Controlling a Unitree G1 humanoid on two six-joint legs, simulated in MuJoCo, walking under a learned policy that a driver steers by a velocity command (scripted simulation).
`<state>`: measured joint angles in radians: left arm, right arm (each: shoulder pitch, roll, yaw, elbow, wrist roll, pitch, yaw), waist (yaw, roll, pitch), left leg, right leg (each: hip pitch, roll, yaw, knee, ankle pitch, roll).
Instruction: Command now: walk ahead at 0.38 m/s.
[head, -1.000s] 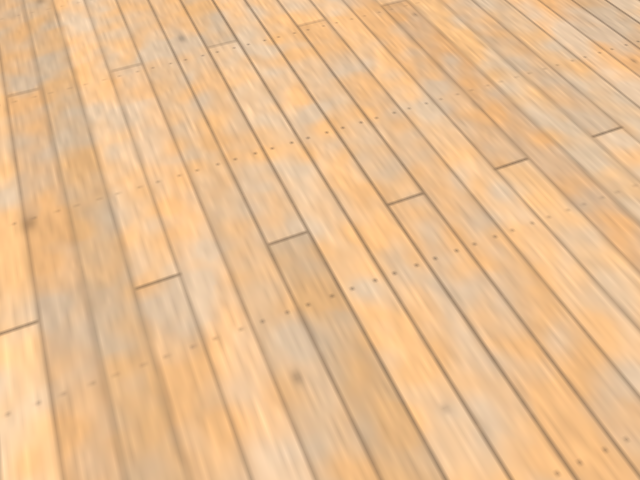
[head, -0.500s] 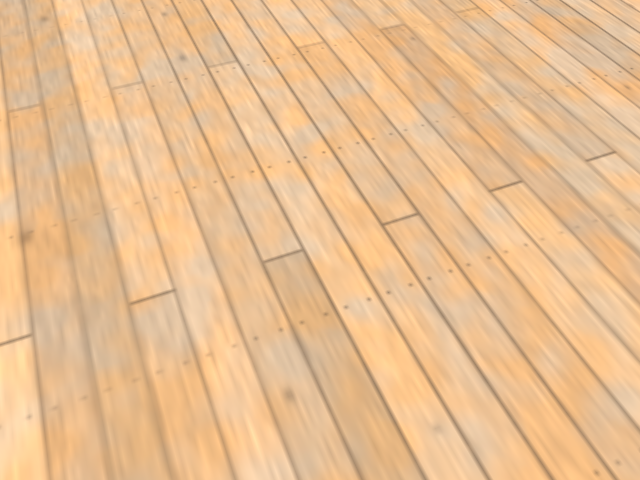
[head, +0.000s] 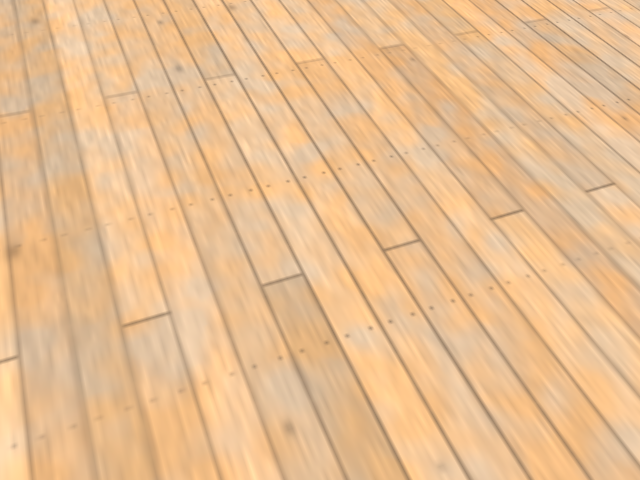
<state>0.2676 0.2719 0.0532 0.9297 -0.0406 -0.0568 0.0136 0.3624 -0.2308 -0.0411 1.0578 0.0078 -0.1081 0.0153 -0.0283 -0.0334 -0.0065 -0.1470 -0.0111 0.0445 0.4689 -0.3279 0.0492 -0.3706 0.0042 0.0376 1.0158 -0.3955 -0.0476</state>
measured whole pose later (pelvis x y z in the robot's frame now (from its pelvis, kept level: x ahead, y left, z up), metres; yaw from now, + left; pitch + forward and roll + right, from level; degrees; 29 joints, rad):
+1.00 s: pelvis +0.55 +0.04 -0.02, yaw +19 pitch +1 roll -1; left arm 0.23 0.28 0.05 0.92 -0.02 -0.10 0.00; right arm 0.15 -0.27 -0.08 0.75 0.02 -0.06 0.04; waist 0.01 0.00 0.07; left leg -0.44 -0.06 0.04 0.59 -0.18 0.10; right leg -0.29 -0.04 -0.01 1.21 -0.44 -0.01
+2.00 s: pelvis +1.02 +0.30 -0.01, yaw +39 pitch +2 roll -1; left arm 0.33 0.30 0.04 0.92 -0.04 -0.08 -0.02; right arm 0.13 -0.26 -0.04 0.65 0.00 -0.07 0.02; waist 0.04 -0.02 0.03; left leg -0.39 0.00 0.06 0.54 -0.18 0.05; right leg -0.33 -0.04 0.03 1.12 -0.43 -0.01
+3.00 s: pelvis +1.35 +0.51 +0.00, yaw +5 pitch +3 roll +0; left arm 0.15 0.33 0.08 0.66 -0.01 0.04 0.03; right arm 0.16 -0.27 -0.06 0.69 -0.03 -0.03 -0.02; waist 0.00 -0.04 0.02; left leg -0.35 0.00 -0.04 0.52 -0.21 0.00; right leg -0.48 0.13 0.15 1.00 -0.52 0.02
